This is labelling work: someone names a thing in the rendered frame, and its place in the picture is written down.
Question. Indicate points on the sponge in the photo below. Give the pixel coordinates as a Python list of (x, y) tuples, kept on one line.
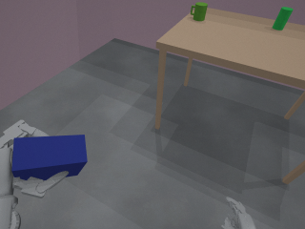
[(45, 156)]

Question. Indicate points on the robot right hand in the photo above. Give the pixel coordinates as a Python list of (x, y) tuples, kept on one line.
[(243, 220)]

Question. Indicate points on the robot left forearm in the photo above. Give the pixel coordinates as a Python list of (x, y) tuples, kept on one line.
[(9, 217)]

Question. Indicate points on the robot left hand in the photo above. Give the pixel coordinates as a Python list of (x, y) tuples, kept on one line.
[(34, 187)]

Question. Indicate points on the table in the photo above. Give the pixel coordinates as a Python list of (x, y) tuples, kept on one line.
[(240, 42)]

